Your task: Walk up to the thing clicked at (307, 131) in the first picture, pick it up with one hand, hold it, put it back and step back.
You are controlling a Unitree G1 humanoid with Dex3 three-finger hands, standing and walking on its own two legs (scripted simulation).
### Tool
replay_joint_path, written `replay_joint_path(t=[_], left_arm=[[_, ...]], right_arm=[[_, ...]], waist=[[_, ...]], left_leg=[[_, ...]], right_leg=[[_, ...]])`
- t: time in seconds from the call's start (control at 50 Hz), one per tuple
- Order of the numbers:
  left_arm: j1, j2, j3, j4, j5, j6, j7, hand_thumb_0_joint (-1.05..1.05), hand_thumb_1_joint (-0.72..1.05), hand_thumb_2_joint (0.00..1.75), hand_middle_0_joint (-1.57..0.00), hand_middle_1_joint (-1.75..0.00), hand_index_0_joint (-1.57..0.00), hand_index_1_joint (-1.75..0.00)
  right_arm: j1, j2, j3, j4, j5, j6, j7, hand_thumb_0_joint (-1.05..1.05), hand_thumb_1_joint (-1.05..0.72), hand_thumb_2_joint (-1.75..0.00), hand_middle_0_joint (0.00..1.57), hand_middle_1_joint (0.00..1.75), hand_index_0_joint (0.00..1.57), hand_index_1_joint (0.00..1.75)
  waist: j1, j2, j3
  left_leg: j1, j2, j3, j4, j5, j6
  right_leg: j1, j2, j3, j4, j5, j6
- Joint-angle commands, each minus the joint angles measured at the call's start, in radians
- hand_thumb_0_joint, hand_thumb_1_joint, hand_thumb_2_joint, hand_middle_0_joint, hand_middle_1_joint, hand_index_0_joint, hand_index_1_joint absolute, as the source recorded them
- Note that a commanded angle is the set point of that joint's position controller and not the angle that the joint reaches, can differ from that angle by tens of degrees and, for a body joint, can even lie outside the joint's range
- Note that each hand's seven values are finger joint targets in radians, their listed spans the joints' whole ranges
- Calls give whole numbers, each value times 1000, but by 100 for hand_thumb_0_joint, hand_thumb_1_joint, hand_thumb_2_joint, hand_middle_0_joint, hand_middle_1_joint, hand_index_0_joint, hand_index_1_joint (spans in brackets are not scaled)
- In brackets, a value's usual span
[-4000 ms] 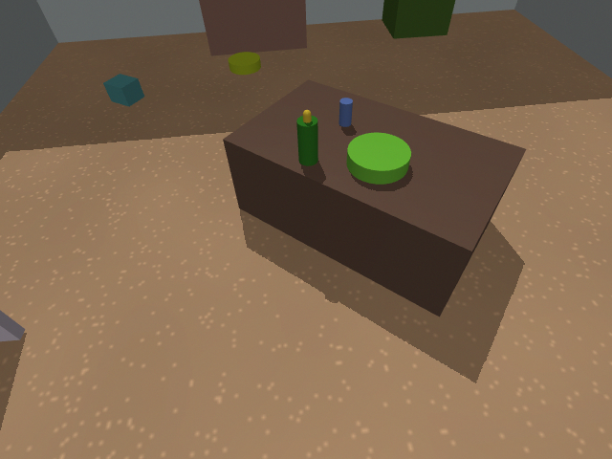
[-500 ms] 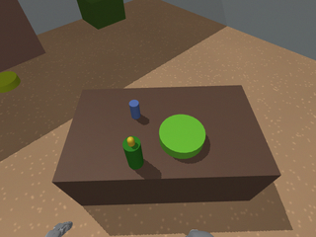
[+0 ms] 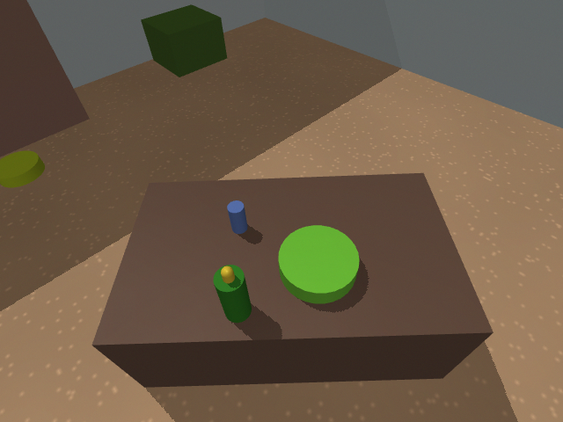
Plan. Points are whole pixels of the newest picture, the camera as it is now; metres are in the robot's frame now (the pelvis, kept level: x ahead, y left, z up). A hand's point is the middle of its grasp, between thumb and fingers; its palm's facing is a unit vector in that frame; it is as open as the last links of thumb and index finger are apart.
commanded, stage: walk up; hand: left
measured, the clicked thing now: (232, 291) +0.46 +0.16 -0.28
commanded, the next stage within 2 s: stand in 0.68 s
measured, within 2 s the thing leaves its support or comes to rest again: neither
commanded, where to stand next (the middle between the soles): +0.08 +0.00 m, yaw +2 degrees
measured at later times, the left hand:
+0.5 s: hand out of the picture +0.10 +0.26 -0.15, palm faces -0.02 -0.95 -0.32, open 7.4 cm
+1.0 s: hand out of the picture +0.11 +0.26 -0.14, palm faces -0.01 -0.94 -0.34, open 7.4 cm
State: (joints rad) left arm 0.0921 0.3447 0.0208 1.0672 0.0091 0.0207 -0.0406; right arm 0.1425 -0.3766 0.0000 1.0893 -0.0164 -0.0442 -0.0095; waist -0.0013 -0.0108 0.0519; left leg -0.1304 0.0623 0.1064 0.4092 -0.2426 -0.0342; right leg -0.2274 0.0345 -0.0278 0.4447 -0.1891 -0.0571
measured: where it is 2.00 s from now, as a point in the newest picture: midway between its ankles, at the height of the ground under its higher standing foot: outside the picture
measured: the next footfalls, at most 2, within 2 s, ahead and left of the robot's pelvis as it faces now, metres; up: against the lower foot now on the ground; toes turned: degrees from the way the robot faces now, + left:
none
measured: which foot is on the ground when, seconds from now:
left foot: down 0.00-1.00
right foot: down 0.00-1.00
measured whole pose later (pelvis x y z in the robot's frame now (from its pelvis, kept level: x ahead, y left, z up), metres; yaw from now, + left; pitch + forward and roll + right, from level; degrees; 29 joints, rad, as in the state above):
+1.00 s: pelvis +0.02 +0.01 +0.01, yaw +1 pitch -1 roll +0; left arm 0.07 0.34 0.00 1.15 0.00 -0.02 -0.01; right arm 0.10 -0.34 0.00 1.15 -0.02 -0.01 0.01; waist -0.01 0.01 0.04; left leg -0.06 0.05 0.10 0.29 -0.20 -0.03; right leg -0.14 0.03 -0.04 0.31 -0.14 -0.04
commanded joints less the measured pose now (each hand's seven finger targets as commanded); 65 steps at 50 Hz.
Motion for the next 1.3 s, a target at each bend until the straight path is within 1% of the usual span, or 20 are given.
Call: replay_joint_path(t=[0.0, 0.04, 0.14, 0.22, 0.26, 0.34, 0.4, 0.56, 0.64, 0.66, 0.72, 0.78, 0.8, 0.82, 0.84, 0.92, 0.98, 1.04, 1.1, 1.28], left_arm=[[-67, 215, 52, -57, -1, -28, 18, 0, 90, 90, -20, -30, -20, -30], [-67, 218, 54, -52, -1, -28, 17, 0, 90, 90, -20, -30, -20, -30], [-63, 213, 57, -44, 2, -26, 19, 0, 90, 90, -20, -30, -20, -30], [-74, 211, 57, -41, 3, -26, 20, 0, 90, 90, -20, -30, -20, -30], [-71, 210, 56, -41, 1, -25, 19, 0, 90, 90, -20, -30, -20, -30], [-63, 213, 57, -42, 4, -23, 19, 0, 90, 90, -20, -30, -20, -30], [-70, 216, 57, -45, 7, -23, 19, 0, 90, 90, -20, -30, -20, -30], [-52, 205, 55, -46, 5, -24, 21, 0, 90, 90, -20, -30, -20, -30], [-63, 215, 59, -44, 7, -22, 23, 0, 90, 90, -20, -30, -20, -30], [-77, 195, 38, -26, -8, -41, 32, 0, 90, 90, -20, -30, -20, -30], [-64, 213, 36, -7, -8, -56, 41, 0, 90, 90, -20, -30, -20, -30], [-74, 213, 31, 6, -7, -57, 46, 0, 90, 90, -20, -30, -20, -30], [-74, 213, 30, 9, -6, -57, 47, 0, 90, 90, -20, -30, -20, -30], [-71, 213, 28, 14, -6, -57, 47, 0, 90, 90, -20, -30, -20, -30], [-73, 211, 26, 16, -5, -58, 48, 0, 90, 90, -20, -30, -20, -30], [-77, 209, 23, 21, -7, -63, 52, 0, 90, 90, -20, -30, -20, -30], [-79, 213, 23, 24, -8, -66, 53, 0, 90, 90, -20, -30, -20, -30], [-79, 209, 21, 30, -8, -65, 53, 0, 90, 90, -20, -30, -20, -30], [-70, 207, 19, 33, -9, -66, 53, 0, 90, 90, -20, -30, -20, -30], [-64, 212, 17, 38, -5, -66, 56, 0, 90, 90, -20, -30, -20, -30]], right_arm=[[-27, -215, -44, -44, 3, -22, -18, 0, -90, -90, 20, 30, 20, 30], [-33, -213, -42, -41, 3, -22, -18, 0, -90, -90, 20, 30, 20, 30], [-41, -207, -43, -39, 5, -20, -21, 0, -90, -90, 20, 30, 20, 30], [-36, -207, -45, -34, 4, -19, -22, 0, -90, -90, 20, 30, 20, 30], [-43, -202, -44, -36, 2, -17, -22, 0, -90, -90, 20, 30, 20, 30], [-45, -205, -49, -38, 3, -13, -22, 0, -90, -90, 20, 30, 20, 30], [-42, -206, -51, -37, 1, -13, -21, 0, -90, -90, 20, 30, 20, 30], [-49, -208, -55, -44, 1, -12, -21, 0, -90, -90, 20, 30, 20, 30], [-42, -208, -59, -41, 3, -7, -22, 0, -90, -90, 20, 30, 20, 30], [-88, -179, -45, -31, 2, 4, -12, 0, -90, -90, 20, 30, 20, 30], [-70, -179, -43, -23, 4, 8, -5, 0, -90, -90, 20, 30, 20, 30], [-76, -175, -38, -10, 5, 11, -1, 0, -90, -90, 20, 30, 20, 30], [-73, -177, -39, -9, 3, 12, 0, 0, -90, -90, 20, 30, 20, 30], [-78, -174, -38, -5, 3, 14, 2, 0, -90, -90, 20, 30, 20, 30], [-80, -180, -42, -6, 3, 15, 2, 0, -90, -90, 20, 30, 20, 30], [-72, -175, -39, 2, 1, 13, 6, 0, -90, -90, 20, 30, 20, 30], [-73, -175, -40, 0, 1, 10, 5, 0, -90, -90, 20, 30, 20, 30], [-75, -170, -38, 4, 0, 9, 3, 0, -90, -90, 20, 30, 20, 30], [-77, -169, -38, 4, 1, 8, 3, 0, -90, -90, 20, 30, 20, 30], [-81, -163, -37, 7, 3, 12, 3, 0, -90, -90, 20, 30, 20, 30]], waist=[[0, -6, -93], [5, -4, -75], [5, -14, -96], [-3, -6, -98], [1, -4, -77], [3, -2, -83], [-2, -3, -78], [-1, 9, -112], [-7, 2, -93], [-6, 61, -92], [-13, 39, -114], [-10, 16, -90], [-11, 5, -98], [-6, -12, -69], [-12, -2, -90], [-11, 6, -83], [-13, 5, -116], [-9, 11, -93], [-8, 11, -106], [-8, 13, -96]], left_leg=[[11, 87, -88, -92, 50, 56], [0, 89, -90, -95, 41, 56], [20, 96, -81, -88, 81, 58], [21, 100, -85, -102, 93, 56], [13, 99, -85, -107, 81, 55], [34, 98, -81, -102, 66, 58], [28, 97, -83, -107, 57, 57], [59, 109, -77, -105, 136, 57], [47, 107, -79, -108, 123, 56], [32, 106, -92, -126, 127, 48], [67, 105, -96, -137, 164, 40], [57, 106, -106, -160, 128, 42], [49, 101, -105, -163, 94, 42], [49, 97, -107, -167, 77, 42], [68, 101, -106, -163, 78, 47], [49, 99, -112, -165, 95, 45], [68, 105, -116, -166, 159, 45], [67, 107, -122, -175, 145, 44], [85, 110, -122, -171, 191, 43], [70, 106, -127, -176, 180, 42]], right_leg=[[48, -151, 182, -132, 73, -2], [48, -146, 180, -137, 72, 3], [63, -143, 172, -127, 134, 4], [74, -146, 173, -127, 154, 5], [61, -143, 175, -134, 143, 11], [55, -140, 174, -142, 100, 7], [54, -140, 178, -143, 101, 6], [84, -138, 160, -120, 212, 10], [82, -135, 159, -120, 190, 9], [103, -161, 162, -156, 225, 17], [134, -163, 154, -153, 286, 24], [129, -161, 145, -172, 230, 29], [135, -161, 145, -181, 190, 33], [105, -159, 148, -195, 143, 37], [108, -161, 147, -198, 141, 35], [125, -165, 144, -199, 164, 36], [148, -170, 133, -180, 261, 34], [125, -167, 130, -180, 231, 35], [136, -171, 124, -176, 267, 35], [142, -173, 113, -180, 252, 37]])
